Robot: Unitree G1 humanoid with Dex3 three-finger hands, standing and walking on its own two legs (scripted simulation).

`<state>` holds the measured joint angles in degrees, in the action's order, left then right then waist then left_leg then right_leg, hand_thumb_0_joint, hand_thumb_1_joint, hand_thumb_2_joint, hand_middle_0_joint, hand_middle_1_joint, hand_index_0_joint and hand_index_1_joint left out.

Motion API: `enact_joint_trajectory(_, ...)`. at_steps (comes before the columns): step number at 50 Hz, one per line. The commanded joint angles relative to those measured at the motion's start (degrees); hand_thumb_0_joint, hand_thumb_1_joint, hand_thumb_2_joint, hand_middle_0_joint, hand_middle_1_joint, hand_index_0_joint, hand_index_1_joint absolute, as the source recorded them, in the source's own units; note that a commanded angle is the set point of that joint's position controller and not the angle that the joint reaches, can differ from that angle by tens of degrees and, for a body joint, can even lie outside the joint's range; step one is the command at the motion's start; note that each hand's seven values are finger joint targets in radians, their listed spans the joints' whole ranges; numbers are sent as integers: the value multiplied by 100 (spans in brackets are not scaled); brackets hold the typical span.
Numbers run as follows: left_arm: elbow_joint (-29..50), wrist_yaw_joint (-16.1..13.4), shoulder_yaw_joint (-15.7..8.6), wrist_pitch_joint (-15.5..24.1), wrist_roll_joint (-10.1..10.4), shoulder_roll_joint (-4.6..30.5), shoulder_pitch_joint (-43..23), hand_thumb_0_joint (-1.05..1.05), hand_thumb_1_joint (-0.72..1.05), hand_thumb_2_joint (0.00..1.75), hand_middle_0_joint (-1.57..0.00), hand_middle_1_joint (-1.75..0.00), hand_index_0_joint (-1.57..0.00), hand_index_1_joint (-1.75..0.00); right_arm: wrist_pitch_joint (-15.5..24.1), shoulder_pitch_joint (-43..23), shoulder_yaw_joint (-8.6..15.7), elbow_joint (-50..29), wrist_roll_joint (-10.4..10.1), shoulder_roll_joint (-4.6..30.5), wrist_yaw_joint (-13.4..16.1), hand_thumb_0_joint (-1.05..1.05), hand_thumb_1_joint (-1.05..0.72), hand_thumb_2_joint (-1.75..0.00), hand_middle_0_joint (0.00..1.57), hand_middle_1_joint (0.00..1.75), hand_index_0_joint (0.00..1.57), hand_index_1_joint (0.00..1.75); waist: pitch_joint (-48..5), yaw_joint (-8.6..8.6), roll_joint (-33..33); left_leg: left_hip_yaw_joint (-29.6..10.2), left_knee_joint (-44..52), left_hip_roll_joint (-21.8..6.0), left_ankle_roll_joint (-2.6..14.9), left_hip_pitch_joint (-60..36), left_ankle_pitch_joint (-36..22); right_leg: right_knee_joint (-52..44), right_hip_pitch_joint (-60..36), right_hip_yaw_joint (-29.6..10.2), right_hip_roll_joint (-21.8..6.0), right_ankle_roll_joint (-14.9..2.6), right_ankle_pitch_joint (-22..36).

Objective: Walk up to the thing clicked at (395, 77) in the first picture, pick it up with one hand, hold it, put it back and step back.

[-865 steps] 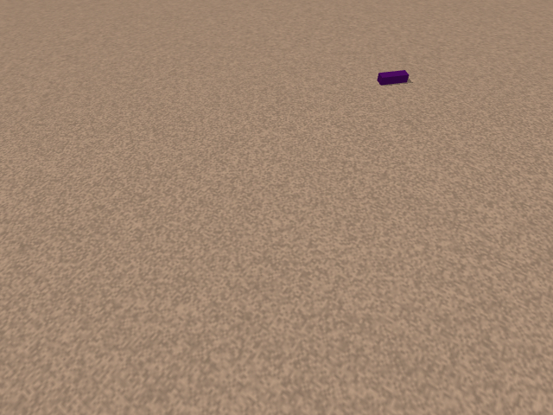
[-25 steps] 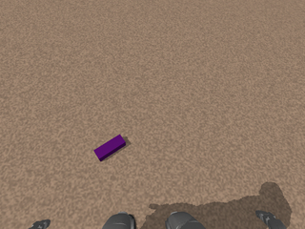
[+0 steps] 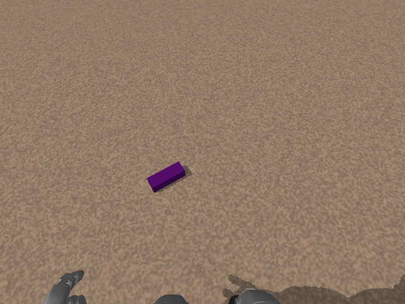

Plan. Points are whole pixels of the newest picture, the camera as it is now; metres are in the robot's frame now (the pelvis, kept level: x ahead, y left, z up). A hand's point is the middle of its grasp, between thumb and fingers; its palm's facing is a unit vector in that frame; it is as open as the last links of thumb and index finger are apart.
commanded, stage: walk up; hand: left
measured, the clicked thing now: (166, 176) +0.75 +0.24 -0.73
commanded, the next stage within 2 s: stand in 1.14 s
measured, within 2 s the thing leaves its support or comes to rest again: neither
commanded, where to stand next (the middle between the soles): +0.36 +0.02 m, yaw -3 degrees
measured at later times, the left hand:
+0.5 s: hand out of the picture -0.02 +0.27 -0.15, palm faces +0.05 -0.92 -0.38, open 7.4 cm
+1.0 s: hand out of the picture +0.09 +0.27 -0.14, palm faces +0.01 -0.92 -0.38, open 7.4 cm
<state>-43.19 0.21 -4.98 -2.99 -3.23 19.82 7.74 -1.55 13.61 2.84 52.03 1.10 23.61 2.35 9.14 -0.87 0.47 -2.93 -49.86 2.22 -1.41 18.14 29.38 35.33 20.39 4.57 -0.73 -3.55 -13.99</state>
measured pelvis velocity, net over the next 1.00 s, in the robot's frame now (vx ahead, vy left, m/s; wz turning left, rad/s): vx -0.02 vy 0.00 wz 0.01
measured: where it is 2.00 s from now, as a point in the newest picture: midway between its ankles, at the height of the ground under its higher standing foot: outside the picture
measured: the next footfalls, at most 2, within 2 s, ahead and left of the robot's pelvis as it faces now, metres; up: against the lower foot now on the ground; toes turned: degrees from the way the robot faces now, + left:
left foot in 0.06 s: +0.00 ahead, +0.12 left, +0.00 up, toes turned +1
right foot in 0.34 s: +0.00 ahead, -0.14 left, +0.00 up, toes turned +2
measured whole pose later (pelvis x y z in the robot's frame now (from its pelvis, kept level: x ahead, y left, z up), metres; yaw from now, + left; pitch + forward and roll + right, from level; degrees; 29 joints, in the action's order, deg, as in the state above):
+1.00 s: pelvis -0.02 +0.00 +0.00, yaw +0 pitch -2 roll +0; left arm -58.4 -0.8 -1.2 2.4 -0.5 21.4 5.5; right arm -0.2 5.9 3.2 58.7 1.0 20.6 -0.7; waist 4.3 -0.1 0.2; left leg 0.8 -33.3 -0.5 0.3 10.9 19.9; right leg 32.5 10.9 -2.6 -1.4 1.9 -19.2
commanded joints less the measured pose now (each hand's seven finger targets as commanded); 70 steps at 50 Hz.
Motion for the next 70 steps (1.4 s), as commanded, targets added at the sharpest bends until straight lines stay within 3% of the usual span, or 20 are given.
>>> enact_joint_trajectory(1,317,-61,-418,45,59,1570,349,0,90,90,-20,-30,-20,-30,243,328,287,-350,17,942,-20,0,-90,-90,20,30,20,30,-1383,-174,-989,474,1594,-31,235,-82,-292,-1009,-1461,-1752,-1406,-666,-169)
enact_joint_trajectory(3,341,-11,-320,26,93,1508,156,0,90,90,-20,-30,-20,-30,253,749,352,-127,40,1004,-47,0,-90,-90,20,30,20,30,-1312,119,-653,471,2679,-33,457,-951,-969,-781,-653,-1521,-1224,-341,-971)
enact_joint_trajectory(5,304,46,-164,67,208,1020,115,0,90,90,-20,-30,-20,-30,305,210,434,-297,209,1505,-61,0,-90,-90,20,30,20,30,-904,36,1048,-2476,3502,-1826,1172,-1142,474,659,1185,-611,-97,268,-1683)
enact_joint_trajectory(6,241,-3,-318,80,149,1427,-442,0,90,90,-20,-30,-20,-30,295,-85,487,-425,200,1839,-81,0,-90,-90,20,30,20,30,-524,338,1121,-3006,3888,-2487,1771,456,1343,1648,568,-786,-117,333,-2040)
enact_joint_trajectory(7,173,33,-383,113,140,1562,-294,0,90,90,-20,-30,-20,-30,342,-607,473,-558,201,1704,-52,0,-90,-90,20,30,20,30,-195,53,927,-2887,3931,-2548,1822,1055,1249,2195,101,-1116,-241,295,-1763)
enact_joint_trajectory(10,-183,121,-291,175,250,1199,259,0,90,90,-20,-30,-20,-30,451,-736,216,-561,188,1013,-54,0,-90,-90,20,30,20,30,-269,-218,625,-1043,3176,-1462,1154,26,-1481,1736,321,-997,121,237,-1092)
enact_joint_trajectory(14,-356,120,-164,352,228,1097,155,0,90,90,-20,-30,-20,-30,337,-464,333,-448,174,1203,-158,0,-90,-90,20,30,20,30,-550,152,1044,-631,2822,-1100,940,-557,-718,-188,-273,-344,153,346,-1012)
enact_joint_trajectory(16,-684,13,-164,477,209,1070,551,0,90,90,-20,-30,-20,-30,220,-473,329,-449,129,1136,-199,0,-90,-90,20,30,20,30,-678,-23,913,-381,2224,-1020,849,-239,-745,-1405,-1183,-203,307,285,-336)
enact_joint_trajectory(18,-835,-106,-255,615,112,1494,812,0,90,90,-20,-30,-20,-30,185,-382,195,-522,34,710,-215,0,-90,-90,20,30,20,30,-920,-109,-197,-89,1078,-611,505,768,-733,-1667,-2152,-1752,-512,60,-210)
enact_joint_trajectory(19,-779,-126,-302,654,98,1829,676,0,90,90,-20,-30,-20,-30,163,-381,166,-566,29,593,-231,0,-90,-90,20,30,20,30,-804,-101,-796,84,551,-221,283,1212,80,-2046,-1759,-3240,-1528,-450,-1341)
enact_joint_trajectory(20,-662,-109,-330,635,85,2115,272,0,90,90,-20,-30,-20,-30,137,-356,295,-418,68,923,-205,0,-90,-90,20,30,20,30,-489,-77,-766,-186,36,-436,206,493,424,-2167,-405,-3684,-2091,-1001,-2051)
enact_joint_trajectory(22,-557,-77,-212,619,126,1770,-217,0,90,90,-20,-30,-20,-30,211,-150,345,-251,44,1010,-284,0,-90,-90,20,30,20,30,-279,277,-554,-62,1029,-585,291,-169,-55,-1838,171,-2590,-1540,-724,-2172)
enact_joint_trajectory(25,-685,-42,-45,608,208,1318,-96,0,90,90,-20,-30,-20,-30,322,-93,373,-123,89,906,-296,0,-90,-90,20,30,20,30,-670,276,-305,-438,2548,-639,450,-954,-1067,-972,177,-1316,-652,-23,-704)
enact_joint_trajectory(28,-901,-8,18,590,271,1217,231,0,90,90,-20,-30,-20,-30,347,-681,366,-276,97,1177,-291,0,-90,-90,20,30,20,30,-660,-25,164,-1650,3398,-1606,985,-263,596,-196,-195,-503,67,248,-1096)
enact_joint_trajectory(31,-1078,-51,-22,691,233,1356,464,0,90,90,-20,-30,-20,-30,312,-948,266,-232,65,952,-320,0,-90,-90,20,30,20,30,-731,-182,-29,-609,2698,-1001,600,37,-818,-907,-1188,-936,-267,93,-69)
enact_joint_trajectory(34,-1118,-123,-47,765,259,1690,327,0,90,90,-20,-30,-20,-30,339,-667,220,-66,27,824,-287,0,-90,-90,20,30,20,30,-992,26,-119,-39,1849,-570,280,-242,-2095,-1068,-1234,-1831,-990,-223,1252)
enact_joint_trajectory(41,-1152,-191,86,659,317,1377,75,0,90,90,-20,-30,-20,-30,333,-729,292,170,-41,988,-229,0,-90,-90,20,30,20,30,-1369,0,102,-235,2124,-1018,621,-1157,-4208,-400,-1214,-737,-378,132,1938)
enact_joint_trajectory(50,-1203,-201,96,609,270,1466,-342,0,90,90,-20,-30,-20,-30,251,-1040,312,312,19,931,-254,0,-90,-90,20,30,20,30,-1029,71,-42,-196,2367,-863,537,-725,-2487,-592,-1084,-1071,-533,17,1251)
enact_joint_trajectory(60,-1460,-137,254,486,333,1178,-527,0,90,90,-20,-30,-20,-30,326,-1214,156,554,-87,966,-208,0,-90,-90,20,30,20,30,-1220,88,167,-271,2822,-1018,362,-1338,-3921,-1035,-1455,-940,-470,261,2036)
enact_joint_trajectory(70,-1765,-104,279,506,286,1291,-593,0,90,90,-20,-30,-20,-30,291,-1280,44,777,-106,819,-211,0,-90,-90,20,30,20,30,-1211,149,-77,-126,3210,-930,261,-1459,-2920,-1749,-1629,-1026,-610,311,1587)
